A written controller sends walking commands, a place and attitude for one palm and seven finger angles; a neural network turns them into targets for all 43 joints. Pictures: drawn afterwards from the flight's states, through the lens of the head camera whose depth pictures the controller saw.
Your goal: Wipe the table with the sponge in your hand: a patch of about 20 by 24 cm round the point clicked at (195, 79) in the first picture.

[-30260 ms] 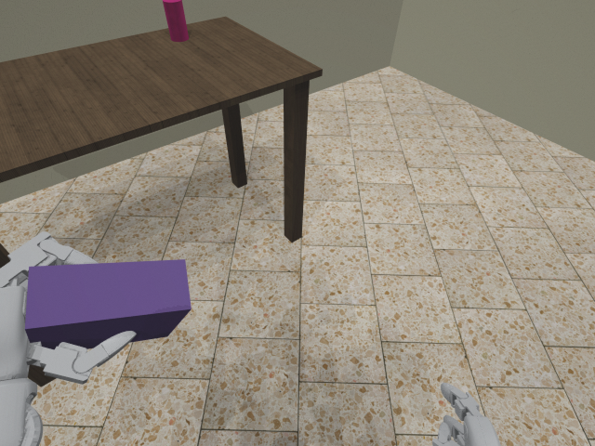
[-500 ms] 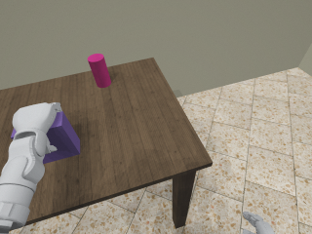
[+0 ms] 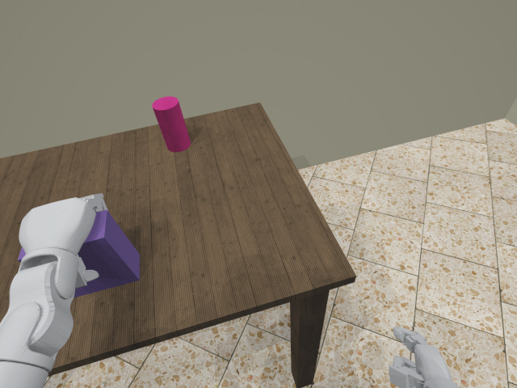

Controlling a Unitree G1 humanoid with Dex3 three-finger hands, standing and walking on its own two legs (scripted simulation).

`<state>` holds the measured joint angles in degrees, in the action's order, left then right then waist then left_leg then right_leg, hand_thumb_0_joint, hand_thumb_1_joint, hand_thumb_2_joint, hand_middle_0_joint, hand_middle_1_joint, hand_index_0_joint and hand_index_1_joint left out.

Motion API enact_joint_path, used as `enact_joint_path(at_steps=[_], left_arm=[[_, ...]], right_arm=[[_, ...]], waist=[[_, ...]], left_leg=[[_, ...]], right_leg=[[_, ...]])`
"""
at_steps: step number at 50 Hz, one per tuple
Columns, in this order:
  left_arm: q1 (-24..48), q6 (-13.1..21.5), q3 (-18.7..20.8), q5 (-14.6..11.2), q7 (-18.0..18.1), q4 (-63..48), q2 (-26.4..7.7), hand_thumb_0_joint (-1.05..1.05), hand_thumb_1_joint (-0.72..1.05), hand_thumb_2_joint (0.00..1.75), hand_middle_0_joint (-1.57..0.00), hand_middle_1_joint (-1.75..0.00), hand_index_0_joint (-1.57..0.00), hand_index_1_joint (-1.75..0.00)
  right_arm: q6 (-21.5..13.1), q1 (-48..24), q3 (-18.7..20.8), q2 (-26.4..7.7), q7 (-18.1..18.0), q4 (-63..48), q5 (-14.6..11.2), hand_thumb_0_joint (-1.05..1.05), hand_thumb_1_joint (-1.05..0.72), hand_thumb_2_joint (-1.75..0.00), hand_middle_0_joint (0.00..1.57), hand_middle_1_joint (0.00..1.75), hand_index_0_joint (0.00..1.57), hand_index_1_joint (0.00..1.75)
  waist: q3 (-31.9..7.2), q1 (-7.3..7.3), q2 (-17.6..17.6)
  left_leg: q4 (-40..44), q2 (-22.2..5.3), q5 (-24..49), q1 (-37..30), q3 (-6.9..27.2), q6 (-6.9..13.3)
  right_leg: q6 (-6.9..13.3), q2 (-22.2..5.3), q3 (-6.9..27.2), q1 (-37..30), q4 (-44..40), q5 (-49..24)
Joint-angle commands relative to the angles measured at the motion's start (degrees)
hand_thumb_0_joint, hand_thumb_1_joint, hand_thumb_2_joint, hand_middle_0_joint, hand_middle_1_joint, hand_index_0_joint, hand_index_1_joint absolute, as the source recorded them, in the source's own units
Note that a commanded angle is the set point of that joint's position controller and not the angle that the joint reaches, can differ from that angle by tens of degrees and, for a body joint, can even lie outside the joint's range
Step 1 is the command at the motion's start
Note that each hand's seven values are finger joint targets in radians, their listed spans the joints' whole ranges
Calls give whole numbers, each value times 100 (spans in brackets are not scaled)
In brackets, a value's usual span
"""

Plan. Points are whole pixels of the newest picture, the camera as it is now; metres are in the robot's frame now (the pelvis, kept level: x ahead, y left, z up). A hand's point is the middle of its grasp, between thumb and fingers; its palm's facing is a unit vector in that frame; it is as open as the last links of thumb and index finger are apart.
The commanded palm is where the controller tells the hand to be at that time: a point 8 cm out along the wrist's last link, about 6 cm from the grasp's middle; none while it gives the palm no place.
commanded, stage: wipe back along the first lane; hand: left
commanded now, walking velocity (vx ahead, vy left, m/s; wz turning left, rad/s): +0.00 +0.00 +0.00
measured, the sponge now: (94, 264) +0.28 +0.31 +0.05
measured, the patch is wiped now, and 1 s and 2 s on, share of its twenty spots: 1.00 1.00 1.00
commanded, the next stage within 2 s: lift the sponge slowly off the table in 0.40 s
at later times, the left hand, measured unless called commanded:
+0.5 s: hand (77, 275) +0.23 +0.28 +0.11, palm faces +0.07 -0.04 -1.00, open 9.7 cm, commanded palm +0.19 +0.28 +0.13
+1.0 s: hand (73, 286) +0.21 +0.27 +0.11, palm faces +0.03 -0.07 -1.00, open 9.7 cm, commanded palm +0.18 +0.28 +0.17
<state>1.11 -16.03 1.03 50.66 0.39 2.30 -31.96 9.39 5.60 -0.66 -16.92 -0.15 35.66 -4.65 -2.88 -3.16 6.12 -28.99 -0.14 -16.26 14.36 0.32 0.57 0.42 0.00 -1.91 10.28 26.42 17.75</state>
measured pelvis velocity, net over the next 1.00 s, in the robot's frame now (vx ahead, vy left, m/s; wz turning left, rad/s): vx -0.02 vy -0.01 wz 0.00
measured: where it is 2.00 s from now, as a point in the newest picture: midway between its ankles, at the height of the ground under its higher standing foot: outside the picture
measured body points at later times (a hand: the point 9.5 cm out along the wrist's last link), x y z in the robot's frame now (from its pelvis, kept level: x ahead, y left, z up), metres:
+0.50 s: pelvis +0.00 +0.00 +0.00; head -0.01 -0.04 +0.45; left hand +0.22 +0.28 +0.16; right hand +0.21 -0.22 -0.10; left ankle -0.01 +0.11 -0.74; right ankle -0.04 -0.12 -0.74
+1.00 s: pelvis -0.02 -0.01 +0.00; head -0.03 -0.05 +0.45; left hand +0.21 +0.27 +0.16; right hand +0.21 -0.23 -0.09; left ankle -0.01 +0.11 -0.74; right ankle -0.04 -0.12 -0.74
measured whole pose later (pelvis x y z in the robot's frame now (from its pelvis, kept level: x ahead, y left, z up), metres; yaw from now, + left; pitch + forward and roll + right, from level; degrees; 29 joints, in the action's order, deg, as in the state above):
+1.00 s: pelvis -0.02 -0.01 +0.00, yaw +0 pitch -3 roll +0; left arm -9.0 -20.3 -1.3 49.5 -1.5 -11.7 -31.3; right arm 7.7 3.6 -1.4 -16.6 -2.0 35.9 -3.5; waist -0.5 -5.5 6.5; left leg -27.6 -0.6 -14.4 10.6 0.6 -0.2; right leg 1.3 0.5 -2.1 7.2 26.5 16.8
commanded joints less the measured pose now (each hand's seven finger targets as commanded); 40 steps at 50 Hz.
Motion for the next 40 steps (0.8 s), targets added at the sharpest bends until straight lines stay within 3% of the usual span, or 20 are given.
enact_joint_path(at_steps=[1, 5, 6, 8, 12, 13, 17, 18, 23, 24, 25, 27, 28, 31, 32, 33, 36, 37, 38, 40], left_arm=[[-33, -167, 366, -165, -146, -449, -877, 0, 10, 130, -120, -160, -120, -160], [-194, -265, 163, -192, -162, -742, -627, 0, 10, 130, -120, -160, -120, -160], [-227, -276, 242, -181, -150, -754, -726, 0, 10, 130, -120, -160, -120, -160], [-424, -298, 120, -181, -144, -985, -535, 0, 10, 130, -120, -160, -120, -160], [-793, -336, 194, -204, -109, -1253, -516, 0, 10, 130, -120, -160, -120, -160], [-857, -344, -16, -213, -103, -1385, -299, 0, 10, 130, -120, -160, -120, -160], [-1188, -401, 101, -233, -23, -1633, -308, 0, 10, 130, -120, -160, -120, -160], [-1262, -422, -114, -254, -13, -1734, -101, 0, 10, 130, -120, -160, -120, -160], [-1461, -526, 5, -252, 66, -1955, -205, 0, 10, 130, -120, -160, -120, -160], [-1545, -542, 95, -242, 80, -1825, -286, 0, 10, 130, -120, -160, -120, -160], [-1465, -554, 20, -246, 75, -1885, -233, 0, 10, 130, -120, -160, -120, -160], [-1326, -632, 330, -183, 101, -2043, -602, 0, 10, 130, -120, -160, -120, -160], [-1055, -673, 106, -137, 83, -1976, -443, 0, 10, 130, -120, -160, -120, -160], [-974, -656, 114, -119, 47, -2092, -506, 0, 10, 130, -120, -160, -120, -160], [-1009, -688, 296, -87, 42, -2227, -671, 0, 10, 130, -120, -160, -120, -160], [-809, -656, 116, -63, 23, -2342, -541, 0, 10, 130, -120, -160, -120, -160], [-880, -595, 367, -110, -3, -2244, -808, 0, 10, 130, -120, -160, -120, -160], [-838, -607, 474, -78, -5, -2380, -896, 0, 10, 130, -120, -160, -120, -160], [-757, -588, 304, -86, -18, -2427, -733, 0, 10, 130, -120, -160, -120, -160], [-621, -549, 367, -111, -25, -2360, -835, 0, 10, 130, -120, -160, -120, -160]], right_arm=[[-268, -819, 208, -637, -33, -905, 37, 0, -90, -90, 20, 30, 20, 30], [-286, -871, 195, -609, -29, -968, 33, 0, -90, -90, 20, 30, 20, 30], [-287, -871, 199, -626, -38, -951, 37, 0, -90, -90, 20, 30, 20, 30], [-326, -923, 182, -587, -13, -1027, 35, 0, -90, -90, 20, 30, 20, 30], [-342, -1079, 171, -587, 26, -1047, 41, 0, -90, -90, 20, 30, 20, 30], [-360, -987, 175, -551, 34, -1071, 34, 0, -90, -90, 20, 30, 20, 30], [-368, -1149, 177, -548, 63, -1081, 37, 0, -90, -90, 20, 30, 20, 30], [-391, -1060, 176, -518, 67, -1112, 34, 0, -90, -90, 20, 30, 20, 30], [-395, -1132, 162, -519, 49, -1110, 42, 0, -90, -90, 20, 30, 20, 30], [-386, -1108, 172, -518, 40, -1048, 43, 0, -90, -90, 20, 30, 20, 30], [-380, -1132, 168, -525, 30, -1048, 45, 0, -90, -90, 20, 30, 20, 30], [-369, -1311, 143, -545, 2, -1065, 65, 0, -90, -90, 20, 30, 20, 30], [-367, -1204, 122, -527, -27, -1045, 57, 0, -90, -90, 20, 30, 20, 30], [-369, -1211, 143, -522, -56, -1026, 75, 0, -90, -90, 20, 30, 20, 30], [-389, -1388, 118, -518, -56, -1073, 85, 0, -90, -90, 20, 30, 20, 30], [-404, -1265, 117, -506, -68, -1078, 92, 0, -90, -90, 20, 30, 20, 30], [-380, -1213, 134, -519, -85, -1005, 112, 0, -90, -90, 20, 30, 20, 30], [-395, -1405, 104, -517, -85, -1047, 118, 0, -90, -90, 20, 30, 20, 30], [-415, -1294, 106, -488, -92, -1074, 116, 0, -90, -90, 20, 30, 20, 30], [-399, -1254, 118, -510, -120, -1023, 128, 0, -90, -90, 20, 30, 20, 30]], waist=[[-656, -124, -740], [-635, -125, -705], [-636, -133, -727], [-746, -158, -695], [-686, -211, -730], [-683, -174, -689], [-567, -236, -782], [-594, -213, -774], [-559, -250, -873], [-403, -253, -924], [-403, -241, -837], [-451, -309, -760], [-453, -227, -809], [-445, -259, -585], [-498, -322, -586], [-675, -260, -632], [-502, -273, -559], [-516, -320, -520], [-525, -274, -509], [-414, -258, -468]], left_leg=[[188, 172, 2018, -282, 17, 226], [228, 151, 1940, -312, 35, 226], [224, 151, 1914, -313, 41, 222], [199, 153, 1989, -347, 47, 228], [229, 119, 2003, -344, 95, 212], [201, 119, 2065, -356, 55, 215], [264, 83, 1936, -340, 117, 198], [239, 94, 1947, -333, 71, 205], [255, 106, 1780, -286, 49, 210], [274, 91, 1742, -252, 68, 193], [281, 102, 1726, -271, 53, 199], [308, 114, 1631, -319, 89, 208], [278, 120, 1648, -292, 44, 211], [334, 134, 1616, -391, 69, 223], [355, 130, 1597, -434, 115, 226], [280, 149, 1743, -468, 60, 239], [340, 140, 1675, -442, 79, 226], [356, 152, 1631, -490, 123, 232], [330, 150, 1662, -463, 60, 236], [391, 153, 1565, -471, 73, 234]], right_leg=[[222, 216, 25, -393, -154, -2474], [216, 218, -2, -330, -169, -2287], [218, 222, 15, -332, -163, -2259], [227, 225, 11, -386, -120, -2284], [258, 263, 91, -375, -120, -2312], [221, 226, 2, -362, -85, -2323], [256, 283, 87, -303, -112, -2167], [215, 234, -6, -316, -88, -2156], [214, 224, 72, -364, -85, -2093], [213, 233, 68, -303, -108, -2031], [209, 225, 76, -307, -113, -2050], [256, 269, 242, -330, -151, -1938], [226, 232, 132, -292, -124, -1886], [232, 227, 118, -312, -186, -1778], [278, 281, 245, -334, -198, -1741], [247, 232, 151, -400, -139, -1887], [238, 227, 156, -408, -207, -1862], [289, 289, 306, -392, -242, -1806], [248, 232, 167, -403, -203, -1791], [245, 240, 169, -366, -287, -1673]])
